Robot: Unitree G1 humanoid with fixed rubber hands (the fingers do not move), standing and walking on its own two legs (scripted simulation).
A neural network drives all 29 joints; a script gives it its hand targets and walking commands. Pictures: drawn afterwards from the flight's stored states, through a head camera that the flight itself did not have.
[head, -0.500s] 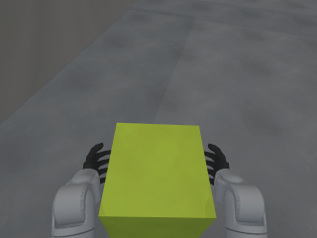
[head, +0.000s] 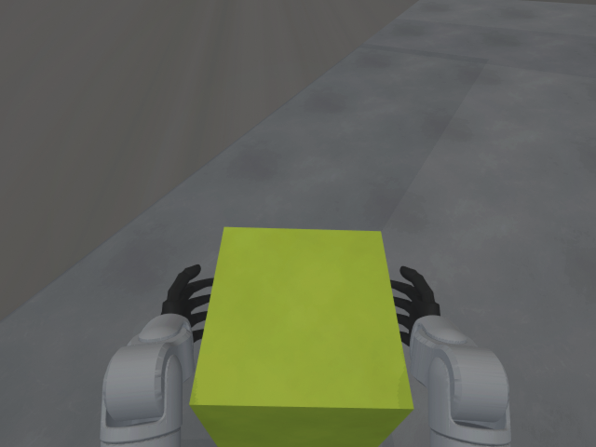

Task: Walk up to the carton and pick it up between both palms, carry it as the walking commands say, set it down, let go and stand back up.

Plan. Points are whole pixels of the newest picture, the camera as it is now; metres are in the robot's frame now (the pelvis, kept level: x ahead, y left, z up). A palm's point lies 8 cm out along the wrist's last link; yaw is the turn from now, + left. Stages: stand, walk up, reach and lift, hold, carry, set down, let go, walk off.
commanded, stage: carry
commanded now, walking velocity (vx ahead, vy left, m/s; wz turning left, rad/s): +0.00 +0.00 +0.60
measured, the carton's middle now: (298, 349) +0.28 -0.01 +0.02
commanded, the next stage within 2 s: none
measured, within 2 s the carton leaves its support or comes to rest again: neither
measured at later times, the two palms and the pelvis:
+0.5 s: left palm (28, 436) +0.17 +0.27 +0.08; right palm (291, 339) +0.26 +0.00 +0.07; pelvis -0.05 +0.04 -0.01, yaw +16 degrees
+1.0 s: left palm out of the picture +0.10 +0.28 +0.10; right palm (280, 377) +0.21 +0.01 +0.10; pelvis -0.09 +0.05 +0.00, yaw +19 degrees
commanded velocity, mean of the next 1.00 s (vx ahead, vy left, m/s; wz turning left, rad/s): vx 0.00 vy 0.00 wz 0.18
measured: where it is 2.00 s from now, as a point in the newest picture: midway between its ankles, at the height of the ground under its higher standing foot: outside the picture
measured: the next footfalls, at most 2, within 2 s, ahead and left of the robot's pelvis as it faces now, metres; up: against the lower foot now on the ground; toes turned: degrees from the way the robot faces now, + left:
left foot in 0.18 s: +0.01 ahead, +0.16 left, +0.00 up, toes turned +15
right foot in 0.54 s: +0.04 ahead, -0.05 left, +0.00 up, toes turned +25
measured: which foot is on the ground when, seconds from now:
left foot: up 0.00-0.16, down 0.18-0.56, up 0.58-0.80, down 0.82-1.00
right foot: down 0.00-0.18, up 0.20-0.52, down 0.54-1.00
